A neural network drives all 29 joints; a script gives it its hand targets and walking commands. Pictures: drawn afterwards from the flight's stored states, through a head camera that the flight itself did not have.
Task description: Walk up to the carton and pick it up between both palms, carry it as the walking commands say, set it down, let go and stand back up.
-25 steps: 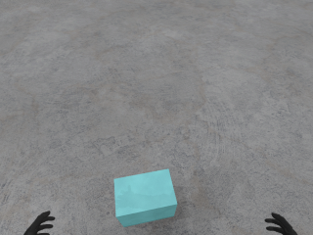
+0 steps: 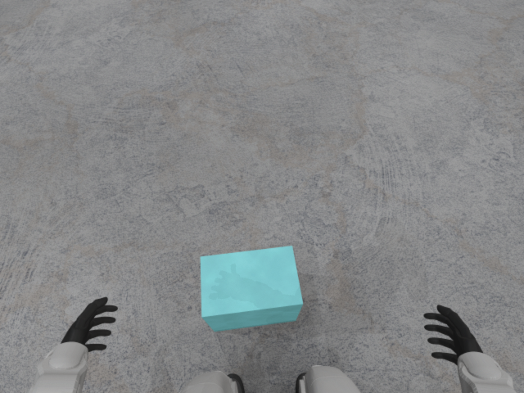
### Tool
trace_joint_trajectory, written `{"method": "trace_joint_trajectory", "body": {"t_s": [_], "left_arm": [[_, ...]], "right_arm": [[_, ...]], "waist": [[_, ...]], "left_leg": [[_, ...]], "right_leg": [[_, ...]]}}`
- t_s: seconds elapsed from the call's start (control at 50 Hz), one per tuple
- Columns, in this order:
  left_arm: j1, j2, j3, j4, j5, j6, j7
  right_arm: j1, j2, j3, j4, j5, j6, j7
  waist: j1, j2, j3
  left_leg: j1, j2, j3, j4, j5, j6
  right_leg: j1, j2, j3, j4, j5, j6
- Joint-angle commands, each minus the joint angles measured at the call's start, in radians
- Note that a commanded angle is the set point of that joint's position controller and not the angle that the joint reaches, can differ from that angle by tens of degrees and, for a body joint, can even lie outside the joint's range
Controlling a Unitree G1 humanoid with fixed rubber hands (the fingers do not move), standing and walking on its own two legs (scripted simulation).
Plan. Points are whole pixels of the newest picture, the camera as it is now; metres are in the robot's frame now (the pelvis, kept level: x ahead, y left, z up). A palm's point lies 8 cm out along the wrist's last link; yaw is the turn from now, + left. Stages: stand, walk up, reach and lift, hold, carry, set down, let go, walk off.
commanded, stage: reach and lift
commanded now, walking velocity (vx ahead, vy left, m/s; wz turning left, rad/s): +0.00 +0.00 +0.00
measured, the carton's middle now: (251, 291) +0.41 +0.04 -0.63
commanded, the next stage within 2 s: none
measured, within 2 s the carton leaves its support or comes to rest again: neither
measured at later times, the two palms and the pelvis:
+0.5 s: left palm (103, 302) +0.27 +0.29 -0.13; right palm (416, 303) +0.24 -0.27 -0.13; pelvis -0.01 -0.01 -0.05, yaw +3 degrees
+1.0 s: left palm (127, 257) +0.38 +0.29 -0.17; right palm (361, 239) +0.39 -0.22 -0.18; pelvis -0.06 -0.01 -0.10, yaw +2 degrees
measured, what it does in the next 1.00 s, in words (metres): lowers itself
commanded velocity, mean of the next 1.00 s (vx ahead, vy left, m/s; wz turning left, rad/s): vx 0.00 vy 0.00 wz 0.00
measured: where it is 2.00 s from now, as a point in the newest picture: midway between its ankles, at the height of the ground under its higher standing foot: outside the picture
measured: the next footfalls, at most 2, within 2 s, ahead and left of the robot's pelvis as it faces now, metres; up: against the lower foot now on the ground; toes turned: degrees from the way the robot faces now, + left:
none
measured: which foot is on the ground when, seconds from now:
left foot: down 0.00-1.00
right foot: down 0.00-1.00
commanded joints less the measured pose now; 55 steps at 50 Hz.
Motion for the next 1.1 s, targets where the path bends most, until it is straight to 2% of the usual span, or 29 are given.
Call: {"method": "trace_joint_trajectory", "body": {"t_s": [0.0, 0.08, 0.18, 0.32, 0.38, 0.58, 0.68, 0.8, 0.94, 1.08], "left_arm": [[-0.005, 0.193, 0.073, -0.108, 0.006, 0.038, -0.007], [-0.036, 0.134, 0.052, -0.149, -0.017, -0.006, -0.013], [-0.134, 0.131, 0.062, -0.105, -0.029, -0.043, 0.005], [-0.237, 0.172, 0.065, -0.029, -0.07, -0.043, 0.023], [-0.315, 0.185, 0.062, -0.003, -0.093, -0.041, 0.02], [-0.632, 0.252, 0.093, 0.101, -0.158, -0.029, -0.019], [-0.806, 0.282, 0.103, 0.151, -0.188, -0.02, -0.036], [-0.969, 0.275, 0.108, 0.2, -0.209, -0.018, -0.03], [-1.139, 0.271, 0.13, 0.241, -0.212, -0.032, -0.016], [-1.281, 0.271, 0.152, 0.251, -0.203, -0.053, -0.008]], "right_arm": [[0.034, -0.136, -0.064, -0.074, -0.005, 0.034, -0.003], [0.0, -0.072, -0.051, -0.074, 0.008, -0.011, -0.004], [-0.072, -0.067, -0.068, -0.078, 0.026, -0.052, -0.014], [-0.144, -0.087, -0.039, -0.053, 0.086, -0.052, -0.037], [-0.215, -0.087, -0.023, -0.039, 0.108, -0.044, -0.038], [-0.548, -0.099, 0.008, -0.029, 0.156, 0.006, -0.048], [-0.732, -0.113, -0.003, 0.0, 0.162, 0.03, -0.059], [-0.929, -0.133, -0.037, 0.071, 0.152, 0.028, -0.059], [-1.127, -0.14, -0.061, 0.146, 0.153, 0.007, -0.052], [-1.253, -0.147, -0.095, 0.174, 0.151, -0.017, -0.049]], "waist": [[0.005, -0.063, -0.19], [-0.013, -0.034, -0.241], [-0.015, 0.03, -0.318], [-0.003, 0.04, -0.494], [-0.005, 0.047, -0.528], [0.016, 0.043, -0.59], [0.021, 0.035, -0.675], [0.013, 0.028, -0.802], [0.037, 0.019, -0.929], [0.046, 0.039, -1.065]], "left_leg": [[0.2, -0.069, -0.065, -0.024, -0.025, -0.029], [0.141, -0.05, -0.089, 0.041, 0.091, -0.035], [0.019, -0.041, -0.132, 0.134, 0.199, -0.047], [-0.103, -0.046, -0.163, 0.252, 0.314, -0.035], [-0.151, -0.042, -0.171, 0.283, 0.292, -0.03], [-0.352, -0.04, -0.159, 0.331, 0.052, -0.008], [-0.409, -0.044, -0.15, 0.359, -0.004, -0.006], [-0.44, -0.046, -0.155, 0.395, 0.021, -0.013], [-0.504, -0.048, -0.158, 0.436, 0.098, -0.006], [-0.513, -0.049, -0.167, 0.486, 0.225, -0.002]], "right_leg": [[-0.077, 0.073, 0.0, -0.108, -0.042, 0.005], [-0.09, 0.093, -0.019, -0.022, 0.08, 0.003], [-0.189, 0.092, -0.034, 0.096, 0.178, 0.007], [-0.28, 0.09, -0.029, 0.216, 0.283, 0.012], [-0.35, 0.088, -0.025, 0.238, 0.256, 0.01], [-0.482, 0.083, -0.006, 0.283, 0.047, 0.014], [-0.532, 0.082, -0.006, 0.312, -0.014, 0.019], [-0.619, 0.089, -0.019, 0.351, -0.03, 0.012], [-0.716, 0.09, -0.018, 0.396, -0.005, 0.003], [-0.816, 0.096, -0.017, 0.44, 0.072, 0.0]]}}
